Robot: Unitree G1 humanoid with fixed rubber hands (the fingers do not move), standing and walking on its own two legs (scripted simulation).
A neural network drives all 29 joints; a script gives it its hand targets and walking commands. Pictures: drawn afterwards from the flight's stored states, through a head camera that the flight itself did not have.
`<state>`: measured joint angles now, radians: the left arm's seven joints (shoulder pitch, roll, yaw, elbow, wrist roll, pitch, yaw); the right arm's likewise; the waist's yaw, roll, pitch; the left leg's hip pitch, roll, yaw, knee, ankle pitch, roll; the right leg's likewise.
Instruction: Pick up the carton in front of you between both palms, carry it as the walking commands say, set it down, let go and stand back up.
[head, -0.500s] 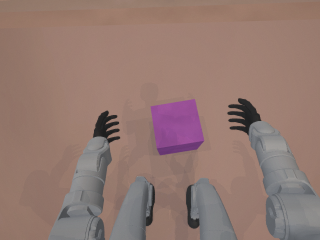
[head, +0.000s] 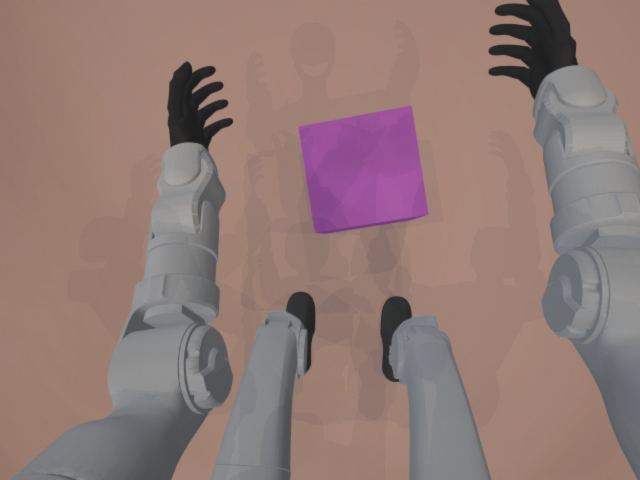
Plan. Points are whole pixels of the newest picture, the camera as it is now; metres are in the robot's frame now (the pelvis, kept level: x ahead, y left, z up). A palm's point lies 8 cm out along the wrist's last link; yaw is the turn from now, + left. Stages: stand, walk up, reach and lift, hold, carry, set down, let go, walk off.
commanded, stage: reach and lift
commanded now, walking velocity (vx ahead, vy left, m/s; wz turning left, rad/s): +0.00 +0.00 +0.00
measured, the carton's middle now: (361, 179) +0.48 -0.01 -0.52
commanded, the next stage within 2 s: none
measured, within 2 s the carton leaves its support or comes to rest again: leaves its support in 1.62 s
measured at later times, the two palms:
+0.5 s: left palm (251, 182) +0.45 +0.19 -0.35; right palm (473, 152) +0.50 -0.20 -0.36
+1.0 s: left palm (267, 177) +0.47 +0.18 -0.45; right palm (450, 162) +0.50 -0.18 -0.46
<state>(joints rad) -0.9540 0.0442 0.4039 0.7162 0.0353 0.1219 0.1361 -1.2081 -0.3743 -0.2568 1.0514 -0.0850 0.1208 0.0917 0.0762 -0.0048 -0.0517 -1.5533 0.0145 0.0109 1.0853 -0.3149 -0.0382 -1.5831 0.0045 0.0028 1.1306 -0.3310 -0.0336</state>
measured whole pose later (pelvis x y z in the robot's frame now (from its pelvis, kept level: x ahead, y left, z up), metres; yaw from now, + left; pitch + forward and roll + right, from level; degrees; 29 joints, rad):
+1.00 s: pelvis -0.05 +0.01 -0.28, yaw +3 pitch +37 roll +4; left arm -1.42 0.24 0.12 1.12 -0.33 0.01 0.20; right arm -1.50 -0.51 0.10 1.19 0.24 0.03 -0.03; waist 0.04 0.08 0.37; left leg -2.26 -0.04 0.01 2.15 -0.53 -0.06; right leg -2.30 -0.03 0.03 2.21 -0.56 -0.03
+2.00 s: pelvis -0.05 +0.02 -0.22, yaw -3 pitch +40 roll +3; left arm -1.06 -0.08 0.57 0.70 0.13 0.29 0.16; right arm -1.21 -0.19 -0.25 0.94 -0.12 0.34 -0.02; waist 0.02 0.04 -0.06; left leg -2.13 -0.07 -0.03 1.97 -0.54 -0.07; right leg -2.18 0.07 0.06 1.97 -0.49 0.02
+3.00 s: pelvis +0.02 +0.03 +0.05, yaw -5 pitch +22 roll +0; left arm -0.48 -0.17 0.41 0.54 0.21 0.32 0.07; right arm -0.49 0.09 -0.33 0.59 -0.23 0.37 -0.02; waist 0.01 0.02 -0.20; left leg -1.02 -0.05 -0.08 1.05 -0.43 -0.02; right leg -1.04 0.04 0.06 1.04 -0.39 0.01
